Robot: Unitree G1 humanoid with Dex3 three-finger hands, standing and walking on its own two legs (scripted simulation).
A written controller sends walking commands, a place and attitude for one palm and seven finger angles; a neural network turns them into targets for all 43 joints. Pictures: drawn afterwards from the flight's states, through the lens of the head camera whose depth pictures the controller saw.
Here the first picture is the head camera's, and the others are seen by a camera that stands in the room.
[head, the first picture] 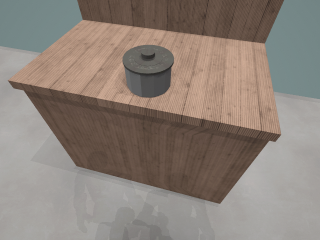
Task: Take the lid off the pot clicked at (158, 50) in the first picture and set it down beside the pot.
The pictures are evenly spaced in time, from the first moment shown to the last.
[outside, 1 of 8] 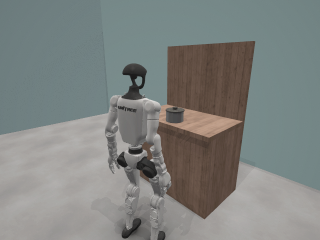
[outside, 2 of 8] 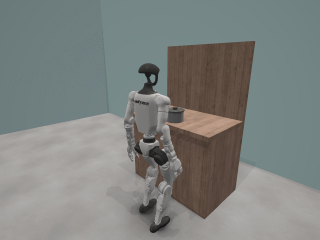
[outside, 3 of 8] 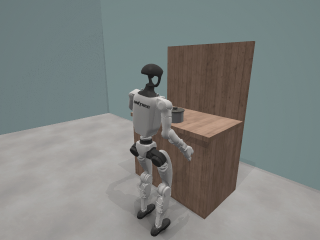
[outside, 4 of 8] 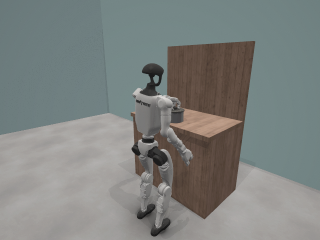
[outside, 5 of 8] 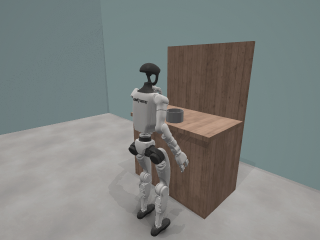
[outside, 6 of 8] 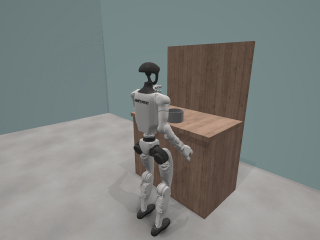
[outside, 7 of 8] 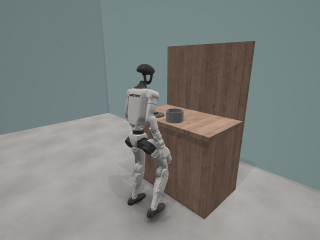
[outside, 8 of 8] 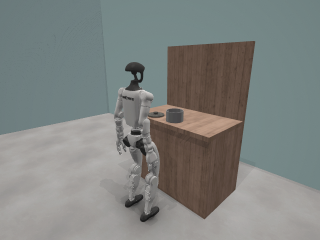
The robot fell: no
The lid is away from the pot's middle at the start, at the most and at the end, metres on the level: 0.00 0.25 0.25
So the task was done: yes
